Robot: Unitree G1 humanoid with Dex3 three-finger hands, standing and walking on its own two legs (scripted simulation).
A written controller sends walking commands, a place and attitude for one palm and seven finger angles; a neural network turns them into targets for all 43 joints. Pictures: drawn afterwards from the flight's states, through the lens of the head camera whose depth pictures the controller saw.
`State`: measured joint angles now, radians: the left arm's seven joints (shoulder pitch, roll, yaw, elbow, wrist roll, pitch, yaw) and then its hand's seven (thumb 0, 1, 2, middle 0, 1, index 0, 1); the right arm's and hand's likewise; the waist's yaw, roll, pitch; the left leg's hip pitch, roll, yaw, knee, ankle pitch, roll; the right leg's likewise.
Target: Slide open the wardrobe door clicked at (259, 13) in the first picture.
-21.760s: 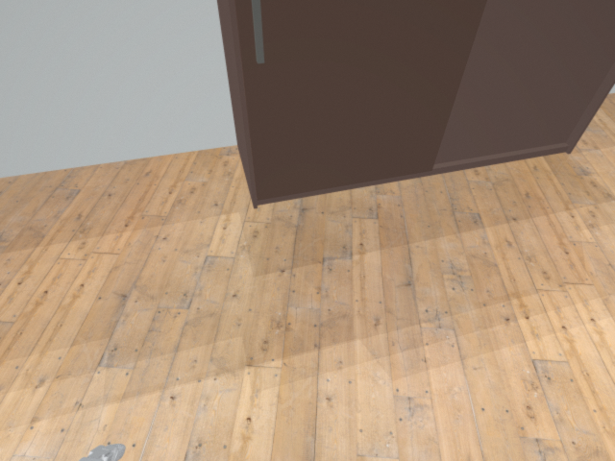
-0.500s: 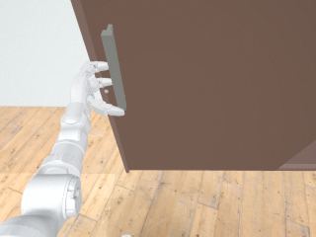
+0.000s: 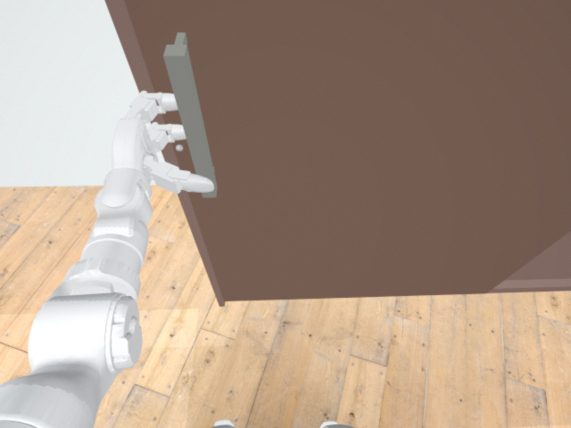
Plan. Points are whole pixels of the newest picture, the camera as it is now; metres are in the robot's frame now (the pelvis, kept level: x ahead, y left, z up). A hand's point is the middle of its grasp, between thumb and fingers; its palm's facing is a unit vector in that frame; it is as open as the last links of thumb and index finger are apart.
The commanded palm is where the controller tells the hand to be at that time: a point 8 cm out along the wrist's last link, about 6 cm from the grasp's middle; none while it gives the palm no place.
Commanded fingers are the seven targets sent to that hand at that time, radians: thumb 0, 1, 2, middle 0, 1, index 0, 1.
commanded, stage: slide the fingers in behind the handle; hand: left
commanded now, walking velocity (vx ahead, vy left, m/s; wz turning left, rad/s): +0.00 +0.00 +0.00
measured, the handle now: (197, 127) +0.53 +0.11 +0.11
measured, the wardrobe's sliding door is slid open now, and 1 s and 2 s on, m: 0.00 0.00 0.00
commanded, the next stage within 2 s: move the hooked fingers beside the handle in 0.84 s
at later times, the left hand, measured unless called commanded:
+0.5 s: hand (180, 165) +0.45 +0.12 +0.11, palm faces -0.03 -1.00 +0.01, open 14.0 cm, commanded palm +0.44 +0.17 +0.11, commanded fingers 0.00 -0.50 0.30 -0.30 -1.20 -0.30 -1.20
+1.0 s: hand (185, 163) +0.45 +0.12 +0.11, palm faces +0.02 -1.00 -0.01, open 14.2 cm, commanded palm +0.43 +0.15 +0.11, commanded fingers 0.00 -0.50 0.30 -0.30 -1.20 -0.30 -1.20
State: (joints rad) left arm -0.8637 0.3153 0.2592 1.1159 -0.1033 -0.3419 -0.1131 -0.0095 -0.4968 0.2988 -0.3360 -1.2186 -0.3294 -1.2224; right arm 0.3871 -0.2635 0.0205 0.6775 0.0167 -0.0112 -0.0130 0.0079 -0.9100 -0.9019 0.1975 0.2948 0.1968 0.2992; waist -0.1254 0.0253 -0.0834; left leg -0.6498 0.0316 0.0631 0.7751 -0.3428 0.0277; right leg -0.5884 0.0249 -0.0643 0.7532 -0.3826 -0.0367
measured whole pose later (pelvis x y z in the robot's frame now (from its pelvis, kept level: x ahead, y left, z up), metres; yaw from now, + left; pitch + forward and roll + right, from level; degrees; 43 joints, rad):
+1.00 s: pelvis +0.00 +0.00 +0.00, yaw +1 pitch +11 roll -1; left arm -0.80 0.22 0.12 1.03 -0.15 -0.33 0.00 -0.01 -0.50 0.30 -0.26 -1.20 -0.25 -1.22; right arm 0.39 -0.26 0.01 0.72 0.02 -0.04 0.00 0.01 -0.91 -0.90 0.20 0.29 0.20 0.30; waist -0.08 0.03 -0.08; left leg -0.63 0.02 0.04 0.78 -0.34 0.03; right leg -0.55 0.01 -0.09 0.75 -0.39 -0.04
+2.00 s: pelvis +0.00 +0.00 +0.00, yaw +0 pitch +10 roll -1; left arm -0.75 0.28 0.21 1.01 -0.15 -0.32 -0.13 -0.01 -0.50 0.30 -0.30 -1.20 -0.30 -1.20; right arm 0.35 -0.26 0.02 0.67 0.03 0.00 -0.02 0.01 -0.91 -0.90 0.20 0.29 0.20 0.30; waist -0.09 0.03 -0.08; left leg -0.59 0.02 0.06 0.75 -0.34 0.03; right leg -0.53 0.02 -0.07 0.73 -0.38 -0.03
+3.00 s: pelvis +0.00 +0.01 +0.00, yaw +0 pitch +10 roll -1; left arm -0.76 0.34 0.26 1.04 -0.15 -0.30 -0.18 -0.01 -0.50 0.30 -0.30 -1.20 -0.30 -1.20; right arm 0.35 -0.27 0.03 0.65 0.03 -0.01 -0.03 0.01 -0.91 -0.90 0.20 0.29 0.20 0.30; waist -0.10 0.03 -0.09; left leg -0.61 0.02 0.06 0.77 -0.34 0.04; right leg -0.55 0.02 -0.06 0.74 -0.38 -0.03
